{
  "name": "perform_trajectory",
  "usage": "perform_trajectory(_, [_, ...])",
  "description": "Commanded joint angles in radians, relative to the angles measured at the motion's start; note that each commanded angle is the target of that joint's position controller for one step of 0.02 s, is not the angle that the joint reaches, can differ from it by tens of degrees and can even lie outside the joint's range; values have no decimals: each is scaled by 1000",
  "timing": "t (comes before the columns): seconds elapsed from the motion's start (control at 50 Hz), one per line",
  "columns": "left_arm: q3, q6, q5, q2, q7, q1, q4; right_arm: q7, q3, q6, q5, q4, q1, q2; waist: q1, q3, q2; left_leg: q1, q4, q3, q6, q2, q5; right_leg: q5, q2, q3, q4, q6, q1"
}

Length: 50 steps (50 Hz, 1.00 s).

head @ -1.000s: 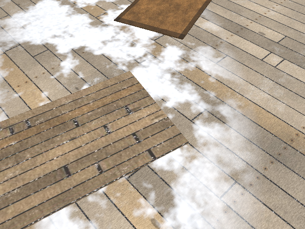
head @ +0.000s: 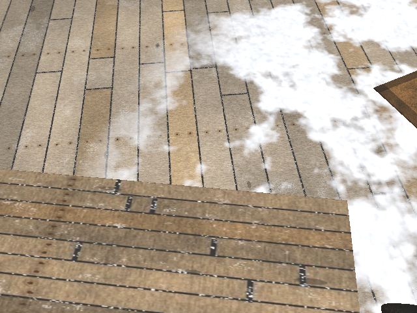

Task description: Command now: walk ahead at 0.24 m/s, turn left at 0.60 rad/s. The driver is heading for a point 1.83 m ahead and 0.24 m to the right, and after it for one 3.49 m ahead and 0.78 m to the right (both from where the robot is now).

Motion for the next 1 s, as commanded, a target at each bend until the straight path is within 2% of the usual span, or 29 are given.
perform_trajectory(0.02, [44,-1,-19,186,12,-73,-60,25,-11,-9,1,-81,-40,-38,-33,-59,-132,130,-119,49,25,-29,55,650,-239,40,-7,-119,-1])
perform_trajectory(0.06, [55,7,-37,210,15,-90,-62,32,-30,-3,-6,-86,-10,-77,-66,-89,-144,196,-162,74,64,-64,-28,776,-252,32,94,-102,37])
perform_trajectory(0.08, [58,11,-46,215,17,-103,-66,32,-45,-1,-8,-73,52,-103,-103,-118,-141,273,-202,90,88,-92,-42,831,-244,21,192,-88,38])
perform_trajectory(0.1, [53,15,-49,195,17,-110,-71,23,-68,0,-9,-41,166,-142,-163,-171,-103,424,-284,101,121,-130,39,794,-203,-7,362,-57,0])
perform_trajectory(0.12, [38,12,-18,158,11,-62,-82,-1,-90,4,-7,-35,248,-207,-193,-231,18,655,-307,-43,180,-40,363,473,-141,-17,623,3,-195])
perform_trajectory(0.14, [3,7,50,51,-5,42,-107,-21,-89,8,-19,-69,199,-300,-74,-324,277,923,-193,-428,360,225,850,-459,20,27,992,74,-542])
perform_trajectory(0.16, [3,2,21,129,-18,45,-101,-9,-73,-2,-28,-105,195,-254,-131,-539,171,955,-311,-651,469,317,557,-454,39,255,1129,72,-593])
perform_trajectory(0.18, [17,7,-13,177,-19,-65,-119,-2,-61,-7,-19,-108,145,-202,-149,-426,63,865,-362,-547,415,254,380,-342,-1,272,1112,59,-640])
perform_trajectory(0.2, [14,16,-9,166,-10,-106,-131,-4,-52,-7,1,-98,99,-171,-122,-303,8,739,-383,-459,353,197,263,-261,-30,257,1036,56,-661])
perform_trajectory(0.22, [14,27,6,160,4,-122,-124,-10,-44,-3,7,-99,67,-149,-101,-236,-28,621,-407,-415,317,161,209,-214,-54,260,966,60,-634])
perform_trajectory(0.24, [16,39,8,165,9,-108,-121,-16,-39,1,-1,-101,34,-142,-67,-205,-11,512,-425,-374,303,143,208,-187,-66,260,911,63,-566])
perform_trajectory(0.26, [16,48,9,160,10,-90,-113,-20,-38,3,-17,-103,15,-144,-51,-198,12,436,-434,-345,297,126,241,-171,-59,242,876,67,-502])
perform_trajectory(0.28, [11,52,10,142,12,-72,-104,-24,-38,2,-25,-98,9,-142,-43,-205,27,402,-432,-312,296,112,296,-162,-52,227,829,74,-465])
perform_trajectory(0.32, [1,57,13,111,18,-72,-98,-34,-38,2,-26,-79,22,-147,-48,-228,36,383,-422,-270,291,96,348,-136,-44,216,735,88,-426])
perform_trajectory(0.38, [-8,69,7,93,19,-104,-103,-45,-35,15,-22,-66,12,-144,-66,-236,61,352,-432,-256,267,76,149,-56,-47,217,614,93,-368])
perform_trajectory(0.46, [-8,71,3,92,11,-155,-123,-37,-21,26,-27,-43,19,-119,-96,-176,96,328,-441,-306,246,75,-133,-48,-41,212,463,77,-314])
perform_trajectory(0.5, [-10,61,6,73,0,-133,-118,-33,-6,29,-23,-30,11,-92,-71,-159,92,319,-402,-312,215,62,-172,14,-29,191,291,52,-225])
perform_trajectory(0.52, [-12,56,14,64,-6,-117,-114,-33,6,29,-22,-17,31,-66,-59,-153,78,303,-381,-301,177,36,-196,91,-28,187,167,32,-152])
perform_trajectory(0.54, [-8,51,32,99,-7,-110,-121,-32,16,23,-30,1,82,-36,-74,-153,21,272,-328,-268,118,-7,-248,174,-111,269,109,0,-87])
perform_trajectory(0.56, [7,51,43,182,-4,-158,-133,-29,14,15,-35,7,156,-31,-154,-129,-159,242,-255,-147,62,-109,-328,245,-228,391,94,-77,-117])
perform_trajectory(0.58, [-5,50,44,121,-7,-180,-122,-33,10,12,-40,2,115,-48,-142,-126,-234,355,-250,-92,26,-107,-294,107,-249,431,41,-130,-252])
perform_trajectory(0.6, [-19,45,39,78,-11,-209,-131,-35,4,14,-41,1,73,-68,-132,-103,-211,412,-267,-97,18,-94,-220,-8,-196,394,34,-99,-287])
perform_trajectory(0.64, [-18,35,29,87,-13,-188,-121,-40,2,30,-42,9,39,-60,-105,-80,-189,436,-272,-109,26,-92,-162,-91,-135,331,43,-41,-297])
perform_trajectory(0.68, [-22,28,25,85,-10,-162,-113,-39,3,35,-37,19,51,-56,-99,-54,-149,428,-294,-130,41,-77,-146,-84,-112,298,58,-25,-291])
perform_trajectory(0.74, [-24,28,18,78,-4,-130,-105,-41,3,26,-34,40,55,-42,-81,-66,-89,415,-302,-137,42,-72,-103,-11,-95,275,99,-28,-237])
perform_trajectory(0.82, [-26,30,15,70,-3,-118,-99,-46,1,20,-29,63,62,-33,-72,-94,-41,437,-295,-145,33,-65,-22,69,-79,257,128,-32,-200])
perform_trajectory(1.0, [-32,31,11,55,-15,-120,-64,-64,-4,27,-24,113,78,-40,-75,-95,-29,491,-290,-156,30,-52,59,136,-57,235,129,-29,-188])
Keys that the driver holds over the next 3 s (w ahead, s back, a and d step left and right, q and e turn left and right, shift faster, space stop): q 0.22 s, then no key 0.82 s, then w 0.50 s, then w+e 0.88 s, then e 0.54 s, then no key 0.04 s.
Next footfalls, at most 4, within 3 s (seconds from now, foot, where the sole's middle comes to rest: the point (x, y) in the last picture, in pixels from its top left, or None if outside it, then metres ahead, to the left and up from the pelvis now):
0.12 left None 0.22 0.12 -0.78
0.54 right None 0.24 -0.12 -0.78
1.80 right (237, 243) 0.68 0.00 -0.78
2.28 left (186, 174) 0.95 0.20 -0.78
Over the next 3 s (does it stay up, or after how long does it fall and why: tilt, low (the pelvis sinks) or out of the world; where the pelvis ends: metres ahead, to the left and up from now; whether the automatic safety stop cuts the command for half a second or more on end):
stays up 1.02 0.03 -0.01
